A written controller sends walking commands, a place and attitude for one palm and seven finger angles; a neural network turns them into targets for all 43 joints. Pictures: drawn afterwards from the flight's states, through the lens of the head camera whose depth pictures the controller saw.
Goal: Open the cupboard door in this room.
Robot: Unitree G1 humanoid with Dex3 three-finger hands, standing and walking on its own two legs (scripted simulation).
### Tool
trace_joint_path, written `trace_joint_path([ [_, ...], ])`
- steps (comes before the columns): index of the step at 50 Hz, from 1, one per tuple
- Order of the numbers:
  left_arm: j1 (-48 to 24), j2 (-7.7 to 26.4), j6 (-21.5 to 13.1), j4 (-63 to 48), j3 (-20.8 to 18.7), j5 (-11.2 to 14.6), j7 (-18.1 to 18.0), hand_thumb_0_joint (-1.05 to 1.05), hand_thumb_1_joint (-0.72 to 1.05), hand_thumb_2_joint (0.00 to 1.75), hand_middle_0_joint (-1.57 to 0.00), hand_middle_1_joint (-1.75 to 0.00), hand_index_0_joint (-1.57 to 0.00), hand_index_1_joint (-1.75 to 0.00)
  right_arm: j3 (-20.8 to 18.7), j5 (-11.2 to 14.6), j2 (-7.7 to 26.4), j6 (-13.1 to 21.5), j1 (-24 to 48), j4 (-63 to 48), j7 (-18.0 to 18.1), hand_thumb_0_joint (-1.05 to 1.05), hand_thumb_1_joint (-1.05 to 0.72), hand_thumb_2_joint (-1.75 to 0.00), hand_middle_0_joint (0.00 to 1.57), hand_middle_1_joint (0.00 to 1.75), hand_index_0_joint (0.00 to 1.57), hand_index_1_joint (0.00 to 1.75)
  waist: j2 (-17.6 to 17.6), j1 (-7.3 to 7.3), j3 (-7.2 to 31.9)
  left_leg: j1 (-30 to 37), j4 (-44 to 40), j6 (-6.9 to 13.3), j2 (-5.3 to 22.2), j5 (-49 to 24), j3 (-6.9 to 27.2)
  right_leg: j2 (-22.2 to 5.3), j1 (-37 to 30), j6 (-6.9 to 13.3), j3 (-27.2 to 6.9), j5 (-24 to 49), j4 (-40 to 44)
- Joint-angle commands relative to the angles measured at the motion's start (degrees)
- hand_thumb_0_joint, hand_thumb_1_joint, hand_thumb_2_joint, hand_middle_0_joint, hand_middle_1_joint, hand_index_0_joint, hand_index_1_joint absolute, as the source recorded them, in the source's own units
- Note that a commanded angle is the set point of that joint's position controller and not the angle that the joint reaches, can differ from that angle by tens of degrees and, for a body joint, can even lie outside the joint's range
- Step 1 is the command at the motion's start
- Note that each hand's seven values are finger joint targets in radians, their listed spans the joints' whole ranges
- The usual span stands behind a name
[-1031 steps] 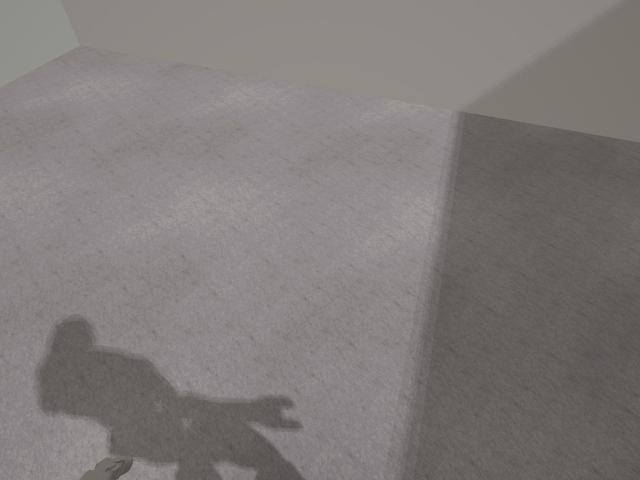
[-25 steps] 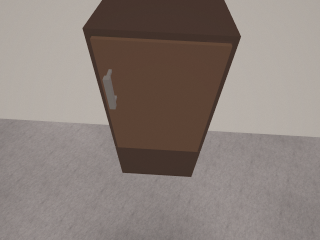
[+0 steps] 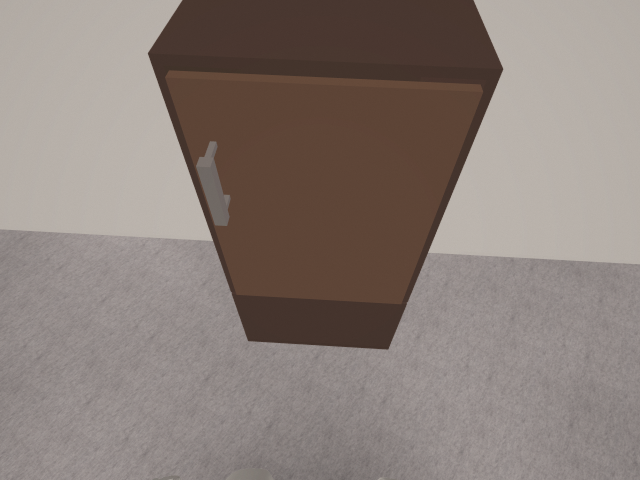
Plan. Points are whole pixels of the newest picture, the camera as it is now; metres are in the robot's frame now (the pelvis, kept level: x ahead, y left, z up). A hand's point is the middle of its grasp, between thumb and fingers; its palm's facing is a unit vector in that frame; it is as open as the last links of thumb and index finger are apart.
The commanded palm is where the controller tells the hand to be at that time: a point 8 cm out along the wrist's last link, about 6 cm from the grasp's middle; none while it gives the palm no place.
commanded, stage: come to a stop and stand still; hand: left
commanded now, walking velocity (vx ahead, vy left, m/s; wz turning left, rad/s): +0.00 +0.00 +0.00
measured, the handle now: (217, 185) +0.53 +0.20 +0.02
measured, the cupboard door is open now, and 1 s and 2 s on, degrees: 0 0 0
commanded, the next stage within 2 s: look again from close up in 0.48 s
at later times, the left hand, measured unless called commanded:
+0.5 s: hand out of the picture -0.02 +0.25 -0.16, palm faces +0.02 -0.96 -0.27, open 7.3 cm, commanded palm none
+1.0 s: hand out of the picture +0.06 +0.19 -0.15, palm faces -0.01 -0.97 -0.23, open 7.3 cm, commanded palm none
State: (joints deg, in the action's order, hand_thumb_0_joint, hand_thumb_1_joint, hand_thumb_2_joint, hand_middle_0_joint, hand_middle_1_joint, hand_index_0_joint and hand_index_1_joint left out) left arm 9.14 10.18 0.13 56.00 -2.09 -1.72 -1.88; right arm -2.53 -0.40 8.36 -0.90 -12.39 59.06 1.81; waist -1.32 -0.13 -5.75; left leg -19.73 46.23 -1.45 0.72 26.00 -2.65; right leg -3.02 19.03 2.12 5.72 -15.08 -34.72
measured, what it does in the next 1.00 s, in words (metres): steps on the spot: left foot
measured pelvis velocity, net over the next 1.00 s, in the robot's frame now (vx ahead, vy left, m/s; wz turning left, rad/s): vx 0.01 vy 0.01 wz -0.01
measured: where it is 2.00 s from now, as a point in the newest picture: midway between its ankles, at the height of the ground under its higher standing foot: outside the picture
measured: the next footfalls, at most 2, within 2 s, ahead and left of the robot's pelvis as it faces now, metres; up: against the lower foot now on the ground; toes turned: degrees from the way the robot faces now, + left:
left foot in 0.06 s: +0.05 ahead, +0.13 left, +0.00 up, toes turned +3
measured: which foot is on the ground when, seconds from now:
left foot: up 0.00-0.04, down 0.06-1.00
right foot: down 0.00-1.00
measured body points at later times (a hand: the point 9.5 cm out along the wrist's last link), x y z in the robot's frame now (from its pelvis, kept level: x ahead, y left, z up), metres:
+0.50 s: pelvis -0.01 +0.05 +0.00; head -0.01 +0.02 +0.45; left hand -0.02 +0.30 -0.14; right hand +0.05 -0.19 -0.15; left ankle +0.01 +0.13 -0.73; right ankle +0.04 -0.10 -0.73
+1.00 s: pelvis +0.01 +0.01 +0.01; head +0.02 +0.00 +0.46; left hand +0.06 +0.25 -0.14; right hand +0.02 -0.22 -0.15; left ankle +0.01 +0.13 -0.73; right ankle +0.04 -0.10 -0.73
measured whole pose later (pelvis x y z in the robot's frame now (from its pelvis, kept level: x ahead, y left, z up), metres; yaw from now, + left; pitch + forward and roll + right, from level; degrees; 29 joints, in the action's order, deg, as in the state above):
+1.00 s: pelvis +0.01 +0.01 +0.01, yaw +0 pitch -1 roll +1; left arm 13.2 10.2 -1.1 60.2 0.9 -0.8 -1.2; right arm 0.2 -0.7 10.2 1.1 -16.5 62.1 1.0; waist 0.7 -0.4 -1.5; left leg -9.5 24.4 0.3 0.1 13.5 -3.6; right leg -0.6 13.3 0.9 1.4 -12.3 -27.0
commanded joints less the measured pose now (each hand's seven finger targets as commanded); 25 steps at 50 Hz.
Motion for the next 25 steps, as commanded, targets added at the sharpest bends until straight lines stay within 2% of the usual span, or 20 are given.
trace_joint_path([
  [1,3.20,8.40,0.79,-2.65,-2.28,0.71,-0.30,0.00,0.90,0.90,-0.20,-0.30,-0.20,-0.30,0.05,-0.23,1.47,0.72,-12.03,0.34,-0.47,0.00,-0.90,-0.90,0.20,0.30,0.20,0.30,-3.35,-1.89,7.32,13.09,-18.36,0.02,0.15,-14.38,-2.11,-8.47,2.77,3.66,-8.70,10.51,5.10],
  [2,3.49,5.78,1.26,-3.37,-1.83,0.94,-0.07,0.00,0.90,0.90,-0.20,-0.30,-0.20,-0.30,-0.36,-0.52,4.52,1.25,-11.50,-0.36,-0.33,0.00,-0.90,-0.90,0.20,0.30,0.20,0.30,5.76,-1.39,6.41,12.83,-23.29,2.28,6.31,-18.88,5.38,-4.00,4.99,0.75,-5.89,1.10,0.39],
  [3,8.06,7.34,0.21,-1.45,-0.58,1.59,-1.97,0.00,0.90,0.90,-0.20,-0.30,-0.20,-0.30,-1.97,0.33,10.66,0.88,-2.16,-5.70,-0.25,0.00,-0.90,-0.90,0.20,0.30,0.20,0.30,12.36,0.50,12.84,8.35,-12.73,1.88,9.31,-27.34,0.98,-4.23,-4.08,0.34,-6.81,8.35,2.03],
  [4,8.46,7.82,-0.63,-1.97,-1.09,0.95,-1.96,0.00,0.90,0.90,-0.20,-0.30,-0.20,-0.30,-0.89,-0.15,9.35,1.09,0.58,-9.48,-0.58,0.00,-0.90,-0.90,0.20,0.30,0.20,0.30,7.47,1.32,11.57,3.06,-11.92,2.29,7.15,-22.87,1.25,-6.24,-6.37,0.88,-7.76,13.15,4.19],
  [5,6.83,8.28,-0.35,-3.68,-1.23,0.28,-1.47,0.00,0.90,0.90,-0.20,-0.30,-0.20,-0.30,-0.73,-0.68,5.92,1.36,-1.44,-10.14,-0.48,0.00,-0.90,-0.90,0.20,0.30,0.20,0.30,7.89,0.04,11.97,3.24,-12.57,1.85,4.15,-16.28,1.27,-8.06,-5.44,2.12,-10.75,12.68,3.10],
  [6,4.30,9.07,0.25,-4.00,-1.20,0.05,-1.20,0.00,0.90,0.90,-0.20,-0.30,-0.20,-0.30,-0.72,-0.59,5.78,1.05,-1.90,-9.88,-0.48,0.00,-0.90,-0.90,0.20,0.30,0.20,0.30,8.75,-0.79,8.82,3.42,-14.60,2.08,3.86,-16.11,2.85,-6.76,-2.17,2.33,-9.51,7.67,2.48],
  [7,3.40,8.10,0.81,-4.28,-0.79,0.12,-0.91,0.00,0.90,0.90,-0.20,-0.30,-0.20,-0.30,-0.58,-0.56,7.05,1.00,-2.08,-10.13,-0.58,0.00,-0.90,-0.90,0.20,0.30,0.20,0.30,10.34,-0.91,4.74,0.87,-19.76,3.07,6.36,-13.34,6.29,-3.05,-0.01,0.90,-6.55,-1.80,2.29],
  [8,4.24,6.70,1.19,-4.68,-0.44,0.06,-0.54,0.00,0.90,0.90,-0.20,-0.30,-0.20,-0.30,-0.81,-0.74,8.28,0.98,-0.89,-11.03,-0.61,0.00,-0.90,-0.90,0.20,0.30,0.20,0.30,12.39,-0.06,0.48,-2.96,-24.86,4.14,8.06,-6.94,9.04,-0.37,0.59,-0.32,-4.33,-5.56,1.84],
  [9,4.97,6.39,1.20,-4.55,-0.22,-0.23,-0.25,0.00,0.90,0.90,-0.20,-0.30,-0.20,-0.30,-0.92,-0.91,9.02,1.18,-0.65,-11.66,-0.67,0.00,-0.90,-0.90,0.20,0.30,0.20,0.30,13.36,0.28,-0.92,-4.77,-27.73,4.86,9.09,-5.61,10.40,0.45,-0.42,-0.85,-2.89,-4.88,0.58],
  [10,5.92,6.05,1.34,-4.17,-0.09,-0.22,-0.04,0.00,0.90,0.90,-0.20,-0.30,-0.20,-0.30,-0.95,-0.91,9.71,1.15,-0.23,-12.22,-0.56,0.00,-0.90,-0.90,0.20,0.30,0.20,0.30,11.53,0.63,-1.98,-6.52,-29.55,5.29,9.37,-0.94,11.11,0.69,-1.34,-1.03,-2.62,-4.22,0.15],
  [12,8.30,5.29,1.41,-3.69,0.19,-0.28,0.28,0.00,0.90,0.90,-0.20,-0.30,-0.20,-0.30,-1.07,-0.91,10.39,1.03,0.18,-12.96,-0.68,0.00,-0.90,-0.90,0.20,0.30,0.20,0.30,5.67,1.20,-2.57,-8.72,-31.52,5.45,8.86,7.87,11.15,0.69,-2.84,-1.07,-2.93,-2.70,0.90],
  [13,8.84,5.08,1.31,-3.63,0.28,-0.31,0.33,0.00,0.90,0.90,-0.20,-0.30,-0.20,-0.30,-1.08,-0.97,10.65,1.04,-0.07,-12.99,-0.72,0.00,-0.90,-0.90,0.20,0.30,0.20,0.30,4.21,1.13,-2.25,-8.22,-31.82,5.41,8.44,8.44,10.96,0.80,-2.99,-1.09,-3.31,-2.06,1.56],
  [14,9.03,5.16,1.12,-3.53,0.46,-0.30,0.38,0.00,0.90,0.90,-0.20,-0.30,-0.20,-0.30,-0.85,-1.00,10.28,1.17,-0.35,-12.76,-0.75,0.00,-0.90,-0.90,0.20,0.30,0.20,0.30,5.54,1.19,-1.29,-6.78,-32.12,5.33,7.83,7.66,10.49,0.64,-3.19,-0.94,-3.64,-1.67,2.37],
  [15,9.51,5.44,1.02,-3.67,0.36,-0.24,0.40,0.00,0.90,0.90,-0.20,-0.30,-0.20,-0.30,-0.80,-0.93,10.25,1.18,-0.54,-12.74,-0.82,0.00,-0.90,-0.90,0.20,0.30,0.20,0.30,4.21,1.08,-0.47,-6.20,-31.92,5.32,7.68,8.08,10.56,0.61,-3.43,-1.03,-4.13,-1.86,2.90],
  [17,10.22,5.51,0.71,-3.63,0.41,-0.17,0.43,0.00,0.90,0.90,-0.20,-0.30,-0.20,-0.30,-0.81,-0.92,10.44,1.17,-0.87,-12.42,-0.96,0.00,-0.90,-0.90,0.20,0.30,0.20,0.30,3.68,0.96,0.98,-4.67,-31.61,5.30,7.15,8.32,10.44,0.47,-3.16,-1.08,-5.15,-2.46,4.20],
  [18,9.97,5.69,0.61,-3.72,0.44,-0.19,0.43,0.00,0.90,0.90,-0.20,-0.30,-0.20,-0.30,-0.92,-0.94,10.48,1.12,-1.27,-12.32,-0.99,0.00,-0.90,-0.90,0.20,0.30,0.20,0.30,2.06,0.71,0.78,-4.37,-31.40,5.19,6.97,8.36,10.25,0.48,-2.83,-1.06,-5.74,-2.91,4.88],
  [20,10.26,5.91,0.16,-3.59,0.45,-0.15,0.47,0.00,0.90,0.90,-0.20,-0.30,-0.20,-0.30,-0.80,-0.93,10.30,1.36,-2.01,-11.74,-1.02,0.00,-0.90,-0.90,0.20,0.30,0.20,0.30,0.38,0.45,2.75,-1.66,-30.39,5.14,6.32,5.90,9.84,-0.06,-2.39,-0.87,-7.07,-3.05,6.45],
  [23,9.82,6.46,-0.46,-3.27,0.62,0.10,0.48,0.00,0.90,0.90,-0.20,-0.30,-0.20,-0.30,-0.44,-0.84,10.14,1.68,-3.24,-10.33,-1.07,0.00,-0.90,-0.90,0.20,0.30,0.20,0.30,-0.79,-0.29,3.50,1.41,-28.93,4.73,5.12,2.51,8.77,-1.15,-0.65,-0.44,-9.83,-4.63,9.24],
  [25,9.37,6.76,-0.75,-2.79,0.65,0.18,0.48,0.00,0.90,0.90,-0.20,-0.30,-0.20,-0.30,-0.19,-0.71,9.89,1.98,-3.90,-9.35,-1.01,0.00,-0.90,-0.90,0.20,0.30,0.20,0.30,-0.58,-0.53,3.87,2.28,-28.90,4.63,5.10,0.47,8.48,-1.54,-1.05,-0.34,-10.27,-3.66,9.96],
])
